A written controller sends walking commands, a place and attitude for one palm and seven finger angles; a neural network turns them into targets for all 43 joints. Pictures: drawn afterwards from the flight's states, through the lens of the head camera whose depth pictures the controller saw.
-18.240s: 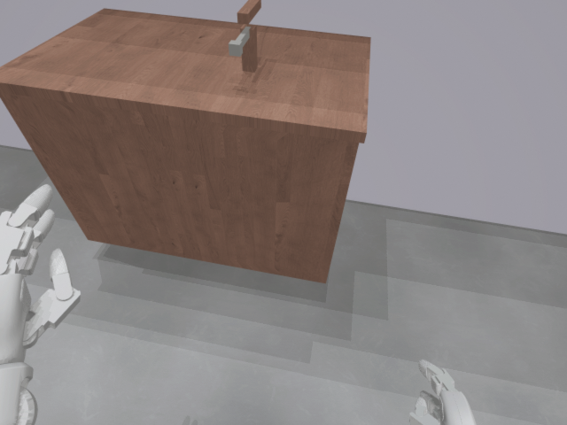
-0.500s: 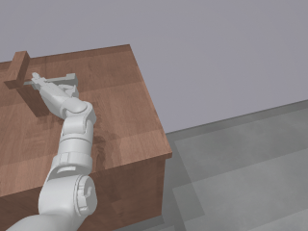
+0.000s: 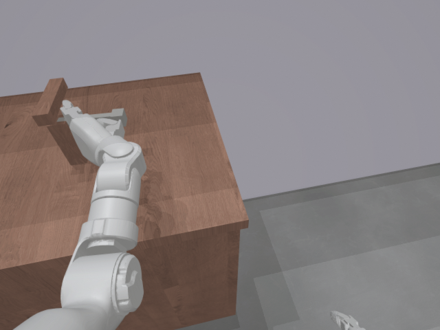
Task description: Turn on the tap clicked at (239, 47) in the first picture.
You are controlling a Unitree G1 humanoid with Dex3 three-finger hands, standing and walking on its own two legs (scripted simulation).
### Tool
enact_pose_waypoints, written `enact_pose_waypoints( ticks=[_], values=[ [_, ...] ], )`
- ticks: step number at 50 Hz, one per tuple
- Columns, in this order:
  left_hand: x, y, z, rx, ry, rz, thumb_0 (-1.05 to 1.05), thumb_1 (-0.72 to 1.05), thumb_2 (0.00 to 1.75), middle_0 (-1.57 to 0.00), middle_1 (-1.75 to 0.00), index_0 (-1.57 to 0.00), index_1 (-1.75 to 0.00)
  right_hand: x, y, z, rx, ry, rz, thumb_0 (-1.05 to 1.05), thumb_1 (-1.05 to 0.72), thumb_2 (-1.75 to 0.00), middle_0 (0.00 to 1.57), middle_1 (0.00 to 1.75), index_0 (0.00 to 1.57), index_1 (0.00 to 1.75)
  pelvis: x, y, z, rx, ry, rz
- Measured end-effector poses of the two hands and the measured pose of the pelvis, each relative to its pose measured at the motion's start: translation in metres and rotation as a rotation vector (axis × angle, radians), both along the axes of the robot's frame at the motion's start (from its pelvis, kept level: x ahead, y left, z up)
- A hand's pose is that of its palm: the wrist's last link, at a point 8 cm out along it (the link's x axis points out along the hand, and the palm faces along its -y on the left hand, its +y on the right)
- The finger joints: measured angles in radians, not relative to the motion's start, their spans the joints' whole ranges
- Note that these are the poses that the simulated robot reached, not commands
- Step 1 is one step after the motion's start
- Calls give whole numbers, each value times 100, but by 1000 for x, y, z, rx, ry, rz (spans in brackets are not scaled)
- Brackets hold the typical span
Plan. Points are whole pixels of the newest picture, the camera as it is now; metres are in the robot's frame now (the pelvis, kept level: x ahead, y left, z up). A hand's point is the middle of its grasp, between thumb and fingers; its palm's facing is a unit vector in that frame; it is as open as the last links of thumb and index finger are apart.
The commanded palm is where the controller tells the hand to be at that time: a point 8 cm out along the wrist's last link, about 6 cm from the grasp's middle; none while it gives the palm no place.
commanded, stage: lift the hand up off the lever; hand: left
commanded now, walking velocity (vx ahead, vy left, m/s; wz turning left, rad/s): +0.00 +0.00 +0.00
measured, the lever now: (119, 117) +0.50 +0.24 +0.14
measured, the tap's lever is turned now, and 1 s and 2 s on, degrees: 86 86 86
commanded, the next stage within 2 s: draw the hand back beside the body in 1.42 s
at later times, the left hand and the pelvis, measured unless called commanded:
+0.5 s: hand (110, 120) +0.43 +0.22 +0.19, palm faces +0.78 -0.63 -0.05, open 7.8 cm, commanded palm +0.37 +0.24 +0.19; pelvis -0.01 +0.00 +0.00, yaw +0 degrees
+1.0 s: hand (111, 113) +0.42 +0.21 +0.21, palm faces +0.76 -0.65 -0.04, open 7.8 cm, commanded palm +0.36 +0.23 +0.21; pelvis -0.01 +0.01 +0.01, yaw -1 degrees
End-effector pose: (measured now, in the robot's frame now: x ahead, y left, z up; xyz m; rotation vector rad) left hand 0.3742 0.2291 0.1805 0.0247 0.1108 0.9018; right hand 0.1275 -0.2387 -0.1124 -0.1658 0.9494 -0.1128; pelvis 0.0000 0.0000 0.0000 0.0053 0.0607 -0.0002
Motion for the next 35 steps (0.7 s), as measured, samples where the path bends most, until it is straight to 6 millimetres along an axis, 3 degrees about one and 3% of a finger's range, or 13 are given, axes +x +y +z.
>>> enact_pose_waypoints(
  ticks=[8,16,23,35],
  values=[
    [0,-2,5,-13,-10,-2,2,90,90,-15,-15,-15,-15,-16,-9,-3,-9,23,-34,1,-91,-90,20,30,20,30,-2,-2,1,2,0,-9],
    [-6,9,9,-12,-12,9,2,90,90,-15,-15,-15,-15,-24,-10,-2,-15,26,-49,1,-91,-90,20,30,20,30,-4,-1,2,1,-12,-12],
    [-5,13,13,-8,-7,-4,2,90,90,-15,-15,-15,-15,-21,-5,0,-21,11,-32,1,-91,-90,20,30,20,30,-8,2,2,-2,-15,-8],
    [-4,1,21,-36,-16,-37,2,90,90,-15,-15,-15,-15,-4,13,5,13,-35,-19,1,-90,-90,21,30,20,30,-6,9,4,0,-22,-19]
  ],
)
